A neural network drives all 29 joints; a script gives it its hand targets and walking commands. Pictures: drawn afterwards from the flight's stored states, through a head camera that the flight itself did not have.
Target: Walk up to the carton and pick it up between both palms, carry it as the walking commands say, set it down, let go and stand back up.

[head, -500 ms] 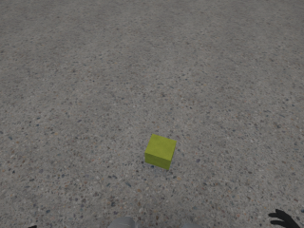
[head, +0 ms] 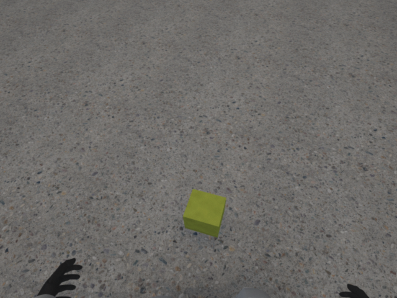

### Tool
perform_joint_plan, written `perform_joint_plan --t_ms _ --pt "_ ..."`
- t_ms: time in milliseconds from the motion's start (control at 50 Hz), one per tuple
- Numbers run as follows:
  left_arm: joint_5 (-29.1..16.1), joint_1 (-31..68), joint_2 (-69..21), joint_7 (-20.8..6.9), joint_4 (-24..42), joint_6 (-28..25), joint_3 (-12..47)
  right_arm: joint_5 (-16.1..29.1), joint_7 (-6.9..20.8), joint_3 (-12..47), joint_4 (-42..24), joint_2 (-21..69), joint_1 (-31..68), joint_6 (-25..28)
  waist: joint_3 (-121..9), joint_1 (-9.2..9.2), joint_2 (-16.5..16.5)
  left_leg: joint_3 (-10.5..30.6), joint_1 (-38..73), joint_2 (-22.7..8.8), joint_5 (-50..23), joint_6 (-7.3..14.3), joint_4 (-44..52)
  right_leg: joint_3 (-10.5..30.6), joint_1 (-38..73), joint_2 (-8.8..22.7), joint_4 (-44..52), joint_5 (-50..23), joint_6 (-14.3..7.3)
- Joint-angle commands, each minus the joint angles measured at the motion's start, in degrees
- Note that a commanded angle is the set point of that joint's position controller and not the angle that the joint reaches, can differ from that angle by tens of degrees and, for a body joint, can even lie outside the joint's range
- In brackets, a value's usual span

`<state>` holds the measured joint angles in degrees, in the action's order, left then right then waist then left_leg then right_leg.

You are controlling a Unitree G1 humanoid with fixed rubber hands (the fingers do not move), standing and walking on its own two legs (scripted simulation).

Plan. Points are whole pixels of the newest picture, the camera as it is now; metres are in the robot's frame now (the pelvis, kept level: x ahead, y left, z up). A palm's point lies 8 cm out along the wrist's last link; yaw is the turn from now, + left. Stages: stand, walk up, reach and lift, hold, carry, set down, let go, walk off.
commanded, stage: walk up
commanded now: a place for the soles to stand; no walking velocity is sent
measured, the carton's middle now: (205, 213) +0.57 +0.01 -0.68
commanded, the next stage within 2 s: none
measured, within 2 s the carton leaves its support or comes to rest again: neither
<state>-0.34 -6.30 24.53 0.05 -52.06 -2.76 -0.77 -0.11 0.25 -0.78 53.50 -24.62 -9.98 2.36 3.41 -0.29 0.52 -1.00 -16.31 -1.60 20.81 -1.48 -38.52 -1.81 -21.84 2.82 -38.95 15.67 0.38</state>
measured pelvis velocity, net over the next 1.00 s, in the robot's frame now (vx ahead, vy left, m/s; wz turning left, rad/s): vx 0.12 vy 0.09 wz -0.13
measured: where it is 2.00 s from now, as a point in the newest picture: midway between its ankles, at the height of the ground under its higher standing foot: outside the picture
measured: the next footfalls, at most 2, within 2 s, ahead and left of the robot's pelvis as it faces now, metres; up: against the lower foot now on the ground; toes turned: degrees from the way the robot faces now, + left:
left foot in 0.64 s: +0.13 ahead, +0.21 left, +0.00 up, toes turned +0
right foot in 0.92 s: +0.20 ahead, -0.01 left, +0.00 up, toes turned -11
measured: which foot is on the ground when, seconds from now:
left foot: down 0.00-0.40, up 0.42-0.62, down 0.64-0.92, up 0.94-1.00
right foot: down 0.00-0.64, up 0.66-0.90, down 0.92-1.00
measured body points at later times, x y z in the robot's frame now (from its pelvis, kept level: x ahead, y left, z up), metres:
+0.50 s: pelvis +0.02 +0.02 +0.02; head +0.03 +0.01 +0.47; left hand +0.08 +0.38 -0.07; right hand +0.16 -0.32 -0.08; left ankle +0.00 +0.16 -0.68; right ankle +0.05 -0.12 -0.72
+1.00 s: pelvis +0.12 +0.09 -0.01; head +0.14 +0.06 +0.44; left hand +0.27 +0.44 -0.06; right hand +0.15 -0.26 -0.11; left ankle +0.11 +0.22 -0.68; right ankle +0.16 -0.03 -0.72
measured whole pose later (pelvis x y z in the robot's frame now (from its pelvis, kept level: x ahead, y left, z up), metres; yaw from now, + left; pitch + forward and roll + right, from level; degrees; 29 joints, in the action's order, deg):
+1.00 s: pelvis +0.12 +0.09 -0.01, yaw -7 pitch -2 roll -2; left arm 0.4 -16.5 28.2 1.2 -46.5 -6.1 -4.9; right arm -1.9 3.1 -4.7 43.3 -27.6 -17.4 -0.8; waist 3.8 -2.0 4.8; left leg 0.0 -22.1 -3.1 28.5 1.9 -57.9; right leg -2.6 -21.6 -1.5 -39.4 15.8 -2.1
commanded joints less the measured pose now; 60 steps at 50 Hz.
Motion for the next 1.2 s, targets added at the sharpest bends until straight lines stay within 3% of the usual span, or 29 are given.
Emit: perform_joint_plan --t_ms 0,340,360,380,400,420,440,500,560,600,620,640,660,680,700,740,800,860,880,900,920,940,960,1000,1040,1080,1140,1160,1180 --pt "-0.15 1.78 11.37 0.28 -0.61 -0.43 -2.11 0.21 -0.38 -2.25 0.19 -11.15 1.71 0.48 -6.58 0.33 -1.76 5.00 -0.12 -4.32 -13.49 4.23 8.56 7.18 8.31 6.00 8.09 -12.94 -4.92" --pt "0.13 7.69 9.12 -0.11 -10.87 0.24 -0.69 0.02 0.19 -1.04 8.86 -9.38 11.06 -0.67 -5.26 0.66 0.46 5.02 7.39 -6.40 -13.20 2.38 22.07 4.82 14.10 5.26 20.57 -11.35 -1.44" --pt "0.62 -2.26 15.81 0.60 -8.44 -0.72 -4.10 -3.08 2.36 -5.10 3.26 -15.53 10.29 -1.84 -6.70 1.57 4.81 0.01 4.47 -3.10 7.96 4.43 14.10 8.87 16.50 5.39 19.80 8.46 -4.64" --pt "1.34 -6.90 18.36 1.21 -9.09 -0.97 -5.57 -3.41 3.40 -5.00 1.39 -13.67 11.71 -2.66 -4.72 3.04 0.39 -0.29 -5.27 -1.72 13.62 4.94 7.66 15.95 19.14 8.99 22.38 19.89 -7.01" --pt "1.61 -10.45 20.71 1.82 -8.42 -1.21 -7.06 -3.49 4.14 -5.01 -0.96 -11.25 12.11 -3.26 -2.23 4.35 -7.59 0.55 -14.97 -0.43 11.05 4.79 -3.05 26.41 22.46 14.75 26.66 27.19 -10.88" --pt "1.80 -11.39 20.64 2.34 -7.24 -1.65 -7.64 -3.69 4.66 -5.16 -2.94 -10.36 13.60 -3.82 0.55 4.96 -8.24 6.26 -22.44 -3.03 8.81 4.20 -12.66 33.62 21.95 19.42 29.43 27.68 -14.49" --pt "1.79 -9.82 19.60 2.59 -5.88 -2.25 -7.55 -3.33 5.11 -5.39 -3.68 -10.31 12.65 -3.97 1.15 3.25 -5.20 9.05 -23.17 -4.73 4.45 3.35 -15.95 33.97 19.73 19.92 29.39 24.97 -15.20" --pt "2.07 -5.21 18.44 2.14 -2.24 -2.81 -7.22 -2.48 6.50 -6.65 -4.44 -11.05 7.24 -3.58 -1.21 0.04 -7.11 5.22 -11.71 -3.75 5.62 1.60 -9.40 20.98 10.22 13.52 26.24 13.08 -12.46" --pt "2.33 -5.15 19.61 1.49 -0.05 -2.30 -6.95 -2.61 7.00 -8.24 -6.15 -11.61 3.97 -3.93 -2.43 -1.13 -10.41 0.44 -0.62 -1.56 6.04 1.96 -2.61 16.29 0.96 9.98 22.08 14.08 -11.31" --pt "2.41 -2.15 18.44 1.48 1.80 -1.34 -6.34 -3.05 6.31 -9.92 -4.69 -13.10 -5.47 -3.89 -3.10 -6.42 -6.09 -2.93 13.88 1.38 2.02 2.94 5.11 11.32 -10.25 4.91 12.96 19.49 -7.76" --pt "2.51 -2.68 15.03 1.95 2.68 -0.97 -5.46 -3.86 5.49 -10.96 -3.71 -16.17 -11.77 -3.52 -3.67 -9.45 4.96 4.43 21.41 -1.41 10.50 4.73 11.77 7.64 -19.16 -0.79 -1.97 23.36 -5.87" --pt "1.24 -2.74 10.13 2.85 4.52 -0.85 -4.29 -4.30 4.51 -11.28 -5.88 -21.41 -11.74 -2.75 -1.79 -9.68 20.24 31.99 17.36 -18.53 33.32 11.31 27.70 1.73 -28.59 -8.42 -23.12 21.17 -2.34" --pt "0.87 -4.54 14.07 3.27 3.09 -0.91 -4.76 -3.31 4.10 -10.58 -9.68 -21.09 -3.06 -2.40 2.42 -6.14 10.29 36.02 5.43 -22.12 34.83 14.98 29.56 8.04 -26.04 -3.83 -28.38 14.75 -1.45" --pt "0.07 -8.08 16.71 2.46 1.97 -1.30 -5.50 -2.49 3.96 -9.49 -11.43 -19.35 0.95 -2.09 3.44 -3.14 6.90 31.75 1.28 -19.96 33.43 15.40 28.28 6.63 -22.29 -1.54 -27.01 11.27 -1.08" --pt "-0.12 -11.90 17.50 1.51 0.58 -1.51 -6.02 -2.15 3.94 -8.87 -11.59 -17.80 1.45 -1.75 3.00 -1.32 7.52 26.68 1.18 -17.29 31.69 15.29 26.32 5.03 -19.62 0.60 -24.44 9.60 -0.41" --pt "0.22 -14.58 16.81 0.21 -0.34 -1.79 -6.48 -2.53 3.95 -8.14 -12.31 -16.07 0.16 -1.64 2.39 -1.52 10.99 18.28 -0.74 -14.13 23.88 14.86 24.21 1.26 -12.90 1.03 -17.32 9.47 0.53" --pt "0.26 -10.67 14.56 -0.82 2.45 -2.16 -6.48 -2.98 4.05 -8.07 -12.55 -16.10 -3.54 -1.16 3.69 -2.72 10.66 13.69 -3.52 -15.06 15.85 15.08 23.61 0.26 -6.06 0.75 -7.61 6.93 -0.33" --pt "0.53 -15.68 12.05 -0.38 1.99 -2.77 -6.51 -2.35 3.98 -7.25 -14.42 -14.48 -0.71 -1.63 0.73 1.63 5.67 6.06 -9.54 -11.84 9.79 12.67 14.04 -3.41 11.21 -2.90 5.85 -1.42 -1.29" --pt "1.06 -18.78 13.51 0.26 1.73 -3.02 -7.26 -2.39 3.80 -6.15 -14.80 -11.49 -2.46 -1.68 -1.79 2.98 0.99 3.49 -13.31 -9.65 7.01 10.81 5.94 -2.11 19.72 -4.29 7.36 0.87 -1.52" --pt "1.61 -22.49 15.65 1.10 2.52 -3.42 -7.95 -1.88 3.38 -4.98 -15.44 -8.29 -3.90 -1.41 -2.76 5.39 -5.70 0.10 -17.90 -6.51 0.84 7.98 -7.08 8.38 24.11 0.48 14.30 9.95 -3.76" --pt "2.04 -22.09 21.64 1.67 5.35 -4.01 -8.82 -1.60 3.25 -5.04 -17.39 -8.40 -3.96 -1.39 -3.75 5.12 -15.71 -1.08 -29.94 0.33 10.92 4.08 -22.11 39.92 26.26 17.19 21.89 19.38 -12.19" --pt "0.49 -19.39 22.38 1.86 6.84 -3.74 -8.80 -1.59 2.29 -6.24 -16.51 -14.04 -3.47 -2.27 -2.93 3.52 -4.23 6.64 -28.06 -3.11 11.56 3.25 -25.97 42.25 20.86 20.17 22.17 16.34 -16.25" --pt "0.21 -17.73 21.55 2.21 7.75 -3.59 -8.63 -1.41 2.12 -6.68 -15.52 -14.62 -5.67 -2.43 -1.91 2.36 -3.14 7.17 -26.41 -4.72 10.40 3.26 -26.55 38.11 18.22 19.27 19.29 10.70 -17.60" --pt "0.45 -16.06 18.65 2.45 8.63 -3.64 -7.47 -1.58 1.81 -6.64 -14.53 -12.86 -7.27 -2.19 -0.07 1.38 -4.61 6.17 -22.93 -6.45 6.46 2.75 -23.02 27.70 12.35 14.88 15.13 -3.37 -15.44" --pt "1.07 -13.47 16.48 2.07 9.95 -3.47 -6.20 -1.30 1.83 -6.32 -13.19 -11.24 -8.91 -2.00 -1.19 0.32 -8.13 2.50 -13.28 -4.22 6.37 2.24 -16.83 18.35 5.07 10.69 10.19 -24.42 -14.10" --pt "1.24 -11.39 15.66 1.89 10.64 -2.82 -5.34 -0.34 1.41 -5.92 -12.77 -9.22 -8.54 -1.86 -3.66 -0.27 -11.00 -1.88 -4.63 -1.79 3.92 2.46 -12.34 13.08 -0.42 8.12 5.14 -35.75 -13.48" --pt "0.51 -9.32 13.69 1.83 12.07 -1.28 -3.94 -0.96 0.44 -6.68 -11.63 -10.17 -8.59 -1.25 -5.67 -2.19 -7.60 -3.06 5.14 0.74 -7.25 3.99 0.86 10.73 -6.68 3.68 -3.40 -19.32 -8.25" --pt "0.43 -10.45 10.66 2.01 12.46 -0.99 -3.30 -1.72 0.03 -7.08 -11.78 -12.74 -7.60 -0.63 -6.33 -1.82 2.13 8.74 6.21 -6.32 -9.32 5.99 6.42 8.34 -9.61 0.63 -11.21 -10.50 -5.21" --pt "-0.21 -11.36 9.76 2.50 11.60 -0.23 -3.07 -1.29 0.08 -7.01 -13.24 -16.42 -4.16 -0.12 -7.29 -0.99 10.04 24.75 2.29 -20.65 -10.18 13.32 12.64 4.89 -10.49 -4.50 -18.51 6.59 -1.68"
